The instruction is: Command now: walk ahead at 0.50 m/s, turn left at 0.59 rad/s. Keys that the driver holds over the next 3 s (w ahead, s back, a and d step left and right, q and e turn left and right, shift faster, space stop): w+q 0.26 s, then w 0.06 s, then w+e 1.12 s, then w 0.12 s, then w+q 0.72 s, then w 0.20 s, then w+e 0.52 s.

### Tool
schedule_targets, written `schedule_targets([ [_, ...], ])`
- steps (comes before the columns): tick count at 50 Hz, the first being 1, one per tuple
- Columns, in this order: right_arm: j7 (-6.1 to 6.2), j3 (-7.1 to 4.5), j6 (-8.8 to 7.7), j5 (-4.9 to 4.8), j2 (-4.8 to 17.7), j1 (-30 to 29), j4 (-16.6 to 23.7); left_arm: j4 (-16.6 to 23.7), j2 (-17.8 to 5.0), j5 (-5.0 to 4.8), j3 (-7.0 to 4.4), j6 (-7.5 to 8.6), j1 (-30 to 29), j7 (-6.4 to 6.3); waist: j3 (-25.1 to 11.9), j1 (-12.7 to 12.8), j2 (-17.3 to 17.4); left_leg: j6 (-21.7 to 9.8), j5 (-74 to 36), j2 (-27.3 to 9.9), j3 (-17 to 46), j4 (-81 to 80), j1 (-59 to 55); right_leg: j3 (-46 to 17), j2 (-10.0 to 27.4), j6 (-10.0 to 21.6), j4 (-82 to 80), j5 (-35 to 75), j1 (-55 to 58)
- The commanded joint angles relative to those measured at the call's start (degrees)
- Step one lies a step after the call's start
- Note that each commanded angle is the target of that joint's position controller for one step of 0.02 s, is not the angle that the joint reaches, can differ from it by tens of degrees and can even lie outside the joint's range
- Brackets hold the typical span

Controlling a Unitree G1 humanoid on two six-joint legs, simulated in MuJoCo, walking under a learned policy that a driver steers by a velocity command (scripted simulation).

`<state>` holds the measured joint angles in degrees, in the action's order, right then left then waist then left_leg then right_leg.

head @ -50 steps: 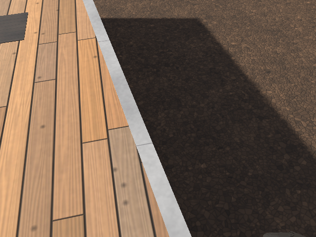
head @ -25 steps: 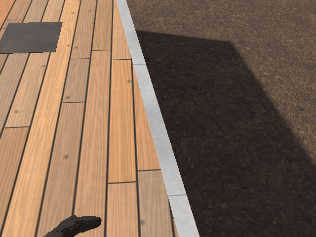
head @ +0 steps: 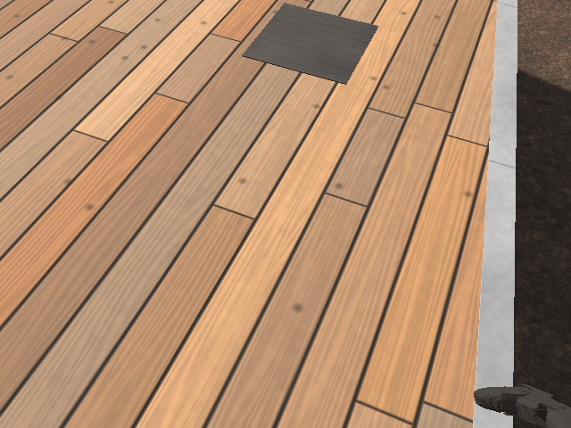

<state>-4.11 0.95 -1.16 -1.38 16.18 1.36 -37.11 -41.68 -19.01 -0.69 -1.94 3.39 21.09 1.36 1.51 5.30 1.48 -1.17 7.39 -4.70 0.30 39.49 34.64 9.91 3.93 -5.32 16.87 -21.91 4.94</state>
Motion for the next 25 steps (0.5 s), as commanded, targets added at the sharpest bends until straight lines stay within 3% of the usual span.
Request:
schedule_targets([
  [1, 0.76, -5.7, -0.89, 0.14, 11.9, 11.8, -1.0, 4.1, -9.4, -0.29, -2.51, -1.56, -2.9, -0.99, -9.0, -9.8, -5.3, -3.9, -1.6, 8.7, -7.4, -8.3, -25.0, 0.5, 8.0, 7.2, 19.9, 46.1, -7.0],
  [2, 1.86, -7.84, -0.26, -0.21, 17.1, 21.6, -3.2, 5.8, -6.2, 1.93, -1.08, -1.51, -0.3, -1.54, -13.7, -12.3, 3.2, -7.1, -5.0, 0.9, 6.8, -6.0, -43.8, 0.3, 6.1, 3.9, 40.0, 23.4, -24.6],
  [3, 2.42, -8.63, -0.05, -0.02, 23.5, 21.7, -1.6, 10.0, 1.4, 1.79, 1.33, 0.29, 2.6, -1.1, -24.8, -7.4, 19.5, -19.9, 11.3, -12.8, 42.2, -16.7, -59.3, -7.2, -5.7, 0.5, 61.2, -13.7, -46.7],
  [4, 1.78, -7.83, -0.59, 0.24, 18.6, 21.3, 0.2, 9.7, -4.4, -0.31, 0.47, 1.7, -4.2, -0.7, -24.7, -12.1, 8.8, -19.7, 22.6, -13.8, 46.9, -24.3, -59.4, -14.0, -3.8, 2.0, 65.9, -10.2, -54.2],
  [5, 1.58, -6.93, -1.28, 0.1, 14.5, 20.1, -1.1, 9.8, -6.1, -1.53, -0.19, 2.71, -8.4, -0.4, -15.2, -12.0, 5.3, -18.2, 20.4, -12.3, 39.2, -24.2, -52.0, -12.7, -2.0, 3.8, 64.6, -4.9, -57.5],
  [6, 1.74, -6.22, -1.7, 0.2, 12.4, 16.8, -0.3, 9.2, -5.9, -0.85, -0.29, 3.29, -9.2, -1.34, -11.1, -9.7, -1.5, -16.4, 14.9, -9.9, 33.4, -23.5, -43.1, -13.1, 0.6, 4.0, 61.1, -0.4, -53.9],
  [7, 1.78, -5.67, -1.89, 0.19, 10.7, 12.5, 0.2, 9.2, -5.6, 0.32, -0.44, 3.37, -8.8, -1.96, -8.1, -6.8, -1.9, -15.5, 6.1, -7.5, 27.9, -22.9, -34.9, -13.5, 2.2, 3.6, 56.9, 2.6, -48.8],
  [8, 2.02, -4.93, -1.89, 0.82, 8.9, 10.4, 1.1, 9.6, -5.8, 0.79, -0.74, 3.01, -7.6, -1.76, -7.4, -4.5, 0.6, -15.1, 0.9, -5.7, 24.4, -23.8, -29.9, -14.2, 3.4, 3.4, 55.6, 4.3, -44.5],
  [10, 3.1, -4.64, -1.85, 0.63, 6.9, 9.6, 1.6, 9.9, -4.9, 0.87, -1.07, 2.2, -6.9, -1.34, -5.6, -2.8, 3.0, -15.4, -4.4, -3.5, 20.4, -25.6, -25.0, -13.3, 3.5, 2.2, 51.9, 5.9, -42.3],
  [14, 4.9, -4.8, -1.57, 1.11, 7.3, 13.6, 0.0, 11.5, -2.4, 1.87, -0.5, 1.43, -12.6, -1.12, -1.7, -4.6, 1.4, -14.9, -9.5, -0.8, 15.9, -26.7, -21.3, -11.4, 1.3, 0.1, 39.7, 14.9, -44.2],
  [18, 5.59, -4.56, -1.52, 1.2, 7.1, 19.8, -3.5, 12.3, -0.2, 0.43, 0.33, 2.54, -21.1, -0.5, -0.2, -9.7, 1.7, -11.3, -11.3, -1.0, 13.7, -25.8, -27.0, -10.6, -0.2, 1.5, 22.7, 26.5, -44.0],
  [21, 5.86, -4.24, -1.57, 1.51, 7.1, 24.1, -5.7, 13.2, -0.3, -0.39, 0.33, 3.11, -25.9, 0.78, 2.2, -12.4, 0.8, -9.7, -11.5, -3.6, 14.4, -25.9, -32.0, -9.6, -0.9, 4.3, 17.3, 29.5, -46.1],
  [24, 6.3, -3.98, -0.71, 1.98, 6.6, 26.5, -7.7, 14.1, 0.5, -0.84, 0.39, 3.45, -28.4, 2.12, 3.0, -12.7, 0.5, -7.9, -20.9, -5.4, 12.8, -23.0, -39.4, -8.7, -2.1, 7.8, 14.9, 24.6, -49.3],
  [25, 6.39, -3.96, -0.52, 2.11, 6.9, 26.0, -8.0, 14.0, 0.6, -0.82, 0.25, 3.55, -27.7, 2.41, 2.2, -11.8, 0.5, -7.1, -28.1, -5.3, 11.4, -21.3, -40.0, -7.7, -3.4, 9.0, 14.1, 22.2, -46.9],
])
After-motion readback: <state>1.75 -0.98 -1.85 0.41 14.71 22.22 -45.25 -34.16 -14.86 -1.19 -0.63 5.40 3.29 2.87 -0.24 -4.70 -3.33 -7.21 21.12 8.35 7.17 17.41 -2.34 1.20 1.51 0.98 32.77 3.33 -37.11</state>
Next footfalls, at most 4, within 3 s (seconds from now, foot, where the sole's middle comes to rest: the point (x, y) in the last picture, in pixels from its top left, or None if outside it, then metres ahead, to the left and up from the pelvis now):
0.04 left None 0.19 0.12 -0.76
0.58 right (297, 383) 0.57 0.04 -0.76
1.04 left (216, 282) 0.82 0.28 -0.76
1.56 right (344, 231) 1.03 -0.06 -0.76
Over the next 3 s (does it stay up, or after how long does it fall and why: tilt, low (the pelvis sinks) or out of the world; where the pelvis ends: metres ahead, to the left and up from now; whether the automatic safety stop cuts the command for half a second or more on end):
stays up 1.71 -0.06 0.02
